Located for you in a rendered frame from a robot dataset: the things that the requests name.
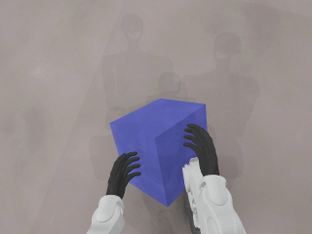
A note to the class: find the carton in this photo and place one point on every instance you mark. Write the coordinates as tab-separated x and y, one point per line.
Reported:
155	131

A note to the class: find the right robot shin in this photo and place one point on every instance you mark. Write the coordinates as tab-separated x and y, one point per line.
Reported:
192	201

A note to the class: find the left robot hand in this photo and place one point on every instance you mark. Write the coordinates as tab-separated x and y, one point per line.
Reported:
119	177

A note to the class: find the robot left forearm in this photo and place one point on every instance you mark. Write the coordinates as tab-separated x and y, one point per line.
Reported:
108	217

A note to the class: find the robot right forearm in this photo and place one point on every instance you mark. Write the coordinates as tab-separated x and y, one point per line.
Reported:
215	202

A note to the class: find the right robot thigh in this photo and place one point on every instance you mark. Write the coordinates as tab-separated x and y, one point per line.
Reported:
192	176

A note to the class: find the right robot hand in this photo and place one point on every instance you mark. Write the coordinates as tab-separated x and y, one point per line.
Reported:
204	149

